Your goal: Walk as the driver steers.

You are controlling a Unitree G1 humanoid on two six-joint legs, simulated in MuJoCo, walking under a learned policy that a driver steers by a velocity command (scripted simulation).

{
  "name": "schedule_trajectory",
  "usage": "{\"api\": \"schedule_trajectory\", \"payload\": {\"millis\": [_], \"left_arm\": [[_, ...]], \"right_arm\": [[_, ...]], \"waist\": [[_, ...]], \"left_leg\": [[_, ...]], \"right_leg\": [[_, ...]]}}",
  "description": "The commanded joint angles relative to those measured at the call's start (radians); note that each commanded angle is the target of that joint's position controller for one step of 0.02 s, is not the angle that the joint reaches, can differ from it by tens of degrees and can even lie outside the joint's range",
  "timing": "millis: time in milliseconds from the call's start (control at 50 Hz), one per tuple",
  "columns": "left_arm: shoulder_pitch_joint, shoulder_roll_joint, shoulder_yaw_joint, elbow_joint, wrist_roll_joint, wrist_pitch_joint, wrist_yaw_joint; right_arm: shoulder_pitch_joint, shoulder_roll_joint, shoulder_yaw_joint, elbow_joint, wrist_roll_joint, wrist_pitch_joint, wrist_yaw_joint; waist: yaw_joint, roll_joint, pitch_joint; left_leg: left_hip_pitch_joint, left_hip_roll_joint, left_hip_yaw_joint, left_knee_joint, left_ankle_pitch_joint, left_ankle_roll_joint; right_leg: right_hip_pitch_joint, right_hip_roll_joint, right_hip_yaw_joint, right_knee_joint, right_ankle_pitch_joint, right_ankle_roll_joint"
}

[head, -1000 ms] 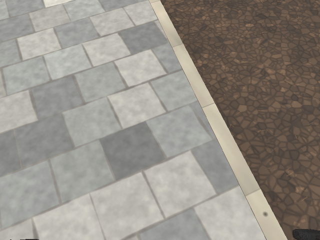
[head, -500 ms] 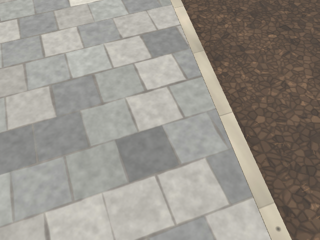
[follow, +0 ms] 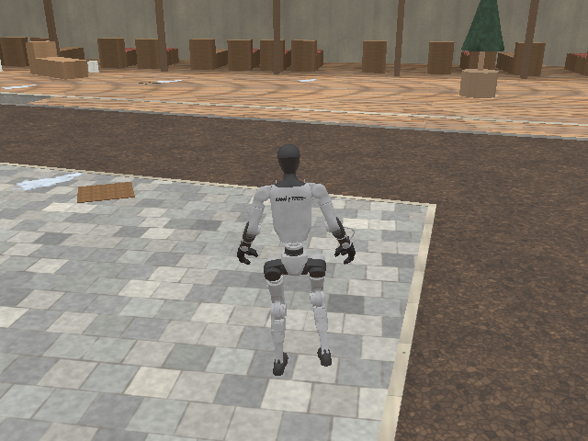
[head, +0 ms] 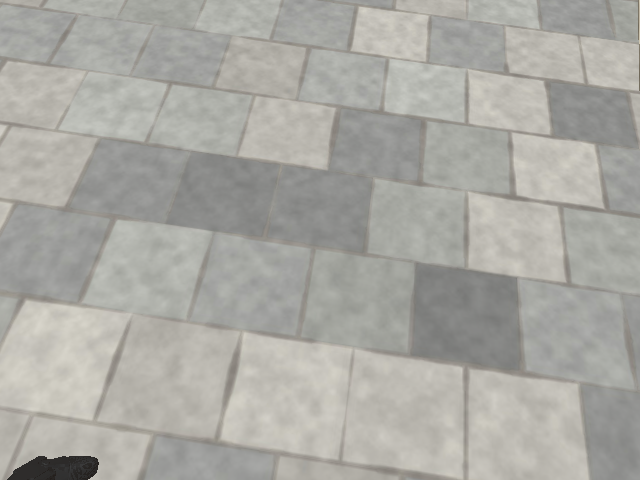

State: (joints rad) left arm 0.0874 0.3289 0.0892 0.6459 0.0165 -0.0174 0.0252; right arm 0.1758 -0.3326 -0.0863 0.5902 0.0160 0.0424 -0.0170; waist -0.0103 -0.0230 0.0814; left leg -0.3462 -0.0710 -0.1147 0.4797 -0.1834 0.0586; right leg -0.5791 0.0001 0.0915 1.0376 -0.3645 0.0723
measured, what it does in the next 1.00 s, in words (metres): walks ahead, turning right: right foot, then left foot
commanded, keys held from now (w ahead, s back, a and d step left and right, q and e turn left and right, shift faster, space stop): q+shift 0.02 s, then e+shift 0.50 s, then w+e+shift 0.48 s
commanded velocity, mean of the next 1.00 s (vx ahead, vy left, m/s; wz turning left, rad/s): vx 0.28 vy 0.00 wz -0.50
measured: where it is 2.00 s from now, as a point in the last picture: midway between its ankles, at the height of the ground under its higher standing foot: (566, 276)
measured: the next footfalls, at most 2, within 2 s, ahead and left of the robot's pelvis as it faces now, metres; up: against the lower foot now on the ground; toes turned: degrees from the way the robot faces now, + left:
right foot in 0.22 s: +0.11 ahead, -0.15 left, +0.00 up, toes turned +5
left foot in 0.54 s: +0.10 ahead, +0.10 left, +0.00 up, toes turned -18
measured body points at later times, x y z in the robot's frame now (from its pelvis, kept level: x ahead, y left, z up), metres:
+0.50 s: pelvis +0.04 +0.00 +0.00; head +0.09 -0.01 +0.44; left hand +0.21 +0.27 -0.10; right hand +0.20 -0.30 -0.09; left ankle +0.04 +0.11 -0.72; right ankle +0.07 -0.15 -0.74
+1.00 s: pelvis +0.18 -0.06 -0.02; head +0.19 -0.06 +0.43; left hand +0.48 +0.03 -0.10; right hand +0.00 -0.28 -0.14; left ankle +0.06 +0.11 -0.74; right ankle +0.23 -0.29 -0.66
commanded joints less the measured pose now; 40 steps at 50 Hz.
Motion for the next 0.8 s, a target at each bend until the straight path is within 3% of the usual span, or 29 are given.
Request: {"api": "schedule_trajectory", "payload": {"millis": [20, 80, 140, 160, 200, 220, 240, 260, 280, 300, 340, 360, 420, 480, 520, 540, 560, 580, 600, 620, 640, 700, 800], "left_arm": [[0.012, 0.056, 0.011, -0.054, -0.003, -0.01, 0.003], [0.045, 0.058, 0.003, -0.026, -0.011, -0.001, -0.007], [0.035, 0.044, -0.011, -0.036, -0.014, -0.003, -0.019], [0.039, 0.029, -0.018, -0.035, -0.014, -0.006, -0.026], [0.055, 0.017, -0.024, -0.033, -0.018, -0.013, -0.035], [0.03, 0.054, -0.018, -0.05, -0.009, -0.014, -0.034], [0.003, 0.138, -0.003, -0.081, -0.005, -0.015, -0.029], [0.001, 0.195, 0.013, -0.08, -0.013, -0.014, -0.029], [0.03, 0.182, 0.017, -0.072, -0.021, -0.013, -0.03], [0.066, 0.15, 0.011, -0.064, -0.021, -0.012, -0.029], [0.133, 0.156, 0.019, -0.057, -0.026, -0.011, -0.019], [0.165, 0.168, 0.028, -0.053, -0.026, -0.014, -0.013], [0.122, 0.166, 0.046, -0.062, -0.049, 0.012, 0.012], [0.065, 0.157, 0.055, -0.091, -0.054, 0.063, 0.022], [0.022, 0.14, 0.051, -0.111, -0.067, 0.072, 0.021], [0.059, 0.09, 0.037, -0.109, -0.061, 0.073, 0.02], [0.114, 0.038, 0.025, -0.119, -0.053, 0.061, 0.012], [0.085, 0.099, 0.034, -0.143, -0.052, 0.035, 0.007], [0.066, 0.149, 0.046, -0.127, -0.052, 0.026, 0.002], [0.09, 0.149, 0.048, -0.1, -0.043, 0.023, -0.002], [0.107, 0.134, 0.044, -0.083, -0.036, 0.019, -0.007], [0.096, 0.084, 0.022, -0.089, -0.05, 0.001, -0.026], [0.056, 0.075, 0.013, -0.114, -0.067, -0.008, -0.038]], "right_arm": [[-0.051, -0.181, -0.054, -0.081, 0.005, -0.011, -0.02], [-0.063, -0.139, -0.031, -0.075, -0.011, -0.006, -0.023], [-0.053, -0.07, 0.008, -0.047, -0.034, -0.009, -0.006], [-0.056, -0.033, 0.027, -0.033, -0.04, -0.015, 0.001], [-0.067, -0.027, 0.038, -0.012, -0.042, -0.027, 0.011], [-0.028, -0.044, 0.033, 0.004, -0.044, -0.035, 0.011], [0.016, -0.079, 0.021, 0.006, -0.053, -0.041, 0.005], [0.053, -0.09, 0.012, 0.006, -0.056, -0.044, -0.002], [0.004, -0.092, 0.009, -0.006, -0.053, -0.044, -0.013], [-0.054, -0.09, 0.004, -0.024, -0.039, -0.042, -0.021], [-0.101, -0.059, 0.002, -0.044, -0.027, -0.036, -0.021], [-0.12, -0.047, 0.002, -0.054, -0.024, -0.038, -0.015], [-0.105, -0.013, 0.005, -0.039, -0.007, -0.05, -0.003], [-0.059, 0.006, 0.004, -0.007, 0.005, -0.062, 0.019], [0.044, -0.018, -0.014, 0.036, 0.003, -0.063, 0.023], [0.103, -0.087, -0.036, 0.049, -0.001, -0.057, 0.015], [0.094, -0.183, -0.052, 0.034, -0.032, -0.05, 0.014], [0.051, -0.187, -0.049, 0.013, -0.062, -0.068, 0.019], [-0.005, -0.137, -0.033, -0.004, -0.047, -0.085, 0.008], [-0.026, -0.115, -0.026, -0.004, -0.024, -0.097, -0.005], [-0.015, -0.105, -0.02, 0.001, -0.013, -0.107, -0.016], [0.099, -0.097, -0.01, 0.035, -0.025, -0.134, -0.015], [0.192, -0.098, -0.004, 0.077, -0.043, -0.147, 0.001]], "waist": [[0.019, 0.131, -0.192], [0.001, 0.171, -0.218], [-0.021, 0.182, -0.214], [-0.018, 0.177, -0.208], [0.01, 0.171, -0.163], [-0.002, 0.142, -0.131], [-0.047, 0.043, -0.107], [-0.087, -0.094, -0.099], [-0.056, -0.174, -0.095], [-0.026, -0.206, -0.09], [0.018, -0.223, -0.117], [0.04, -0.204, -0.14], [0.021, -0.121, -0.19], [0.007, -0.149, -0.216], [-0.044, -0.141, -0.229], [-0.044, -0.016, -0.251], [-0.015, 0.258, -0.222], [-0.01, 0.268, -0.136], [0.001, 0.203, -0.074], [0.007, 0.158, -0.059], [0.002, 0.135, -0.07], [-0.042, 0.125, -0.049], [-0.071, 0.121, 0.023]], "left_leg": [[0.145, 0.193, -0.286, -0.121, 0.181, 0.161], [0.132, 0.206, -0.243, -0.079, 0.161, 0.144], [0.091, 0.234, -0.241, -0.056, 0.219, 0.153], [0.075, 0.237, -0.231, -0.056, 0.207, 0.148], [0.039, 0.206, -0.186, -0.046, 0.115, 0.115], [0.044, 0.166, -0.167, -0.03, 0.038, 0.077], [0.052, 0.098, -0.12, 0.05, -0.064, 0.032], [0.045, 0.018, -0.011, 0.114, -0.129, -0.015], [0.047, -0.005, 0.047, 0.181, -0.143, -0.056], [0.021, -0.009, 0.054, 0.211, -0.171, -0.064], [-0.086, -0.041, 0.04, 0.312, -0.351, -0.066], [-0.153, -0.037, 0.009, 0.39, -0.434, -0.07], [-0.17, -0.01, -0.017, 0.328, -0.36, -0.096], [-0.002, -0.043, 0.029, 0.116, -0.219, -0.108], [0.198, -0.028, 0.055, -0.124, -0.025, -0.089], [0.384, 0.138, -0.099, -0.191, -0.089, -0.028], [0.428, 0.393, -0.446, -0.269, -0.382, 0.101], [0.323, 0.498, -0.587, -0.334, -0.594, 0.167], [0.301, 0.446, -0.493, -0.339, -0.605, 0.141], [0.325, 0.388, -0.386, -0.336, -0.543, 0.094], [0.354, 0.356, -0.306, -0.327, -0.475, 0.061], [0.368, 0.311, -0.131, -0.329, -0.344, 0.027], [0.376, 0.318, 0.007, -0.351, -0.231, 0.03]], "right_leg": [[0.003, 0.043, 0.017, -0.113, 0.061, 0.019], [0.072, 0.002, -0.013, -0.182, 0.105, 0.026], [0.184, -0.04, -0.036, -0.245, 0.077, 0.005], [0.242, -0.052, -0.039, -0.301, 0.077, -0.006], [0.361, -0.029, -0.071, -0.504, 0.186, -0.039], [0.372, -0.032, -0.037, -0.566, 0.298, -0.06], [0.343, -0.101, 0.078, -0.563, 0.514, -0.098], [0.311, -0.153, 0.167, -0.586, 0.541, -0.176], [0.275, -0.203, 0.292, -0.651, 0.441, -0.247], [0.29, -0.227, 0.377, -0.675, 0.419, -0.277], [0.399, -0.248, 0.457, -0.678, 0.477, -0.317], [0.468, -0.265, 0.491, -0.675, 0.517, -0.331], [0.525, -0.203, 0.431, -0.644, 0.527, -0.27], [0.437, -0.131, 0.398, -0.637, 0.477, -0.225], [0.315, -0.077, 0.377, -0.599, 0.323, -0.172], [0.112, 0.004, 0.299, -0.48, -0.066, -0.114], [-0.145, 0.14, 0.123, -0.213, -0.23, -0.073], [-0.256, 0.013, 0.129, -0.058, -0.157, -0.07], [-0.288, -0.022, 0.103, 0.016, -0.064, -0.069], [-0.312, -0.035, 0.078, 0.06, 0.008, -0.055], [-0.322, -0.05, 0.061, 0.113, 0.066, -0.043], [-0.369, -0.08, 0.01, 0.24, 0.191, -0.038], [-0.447, -0.106, 0.028, 0.232, 0.325, -0.015]]}}
Over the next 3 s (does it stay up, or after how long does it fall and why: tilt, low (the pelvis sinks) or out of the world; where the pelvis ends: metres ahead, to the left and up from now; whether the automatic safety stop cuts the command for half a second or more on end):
stays up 1.70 -0.39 -0.04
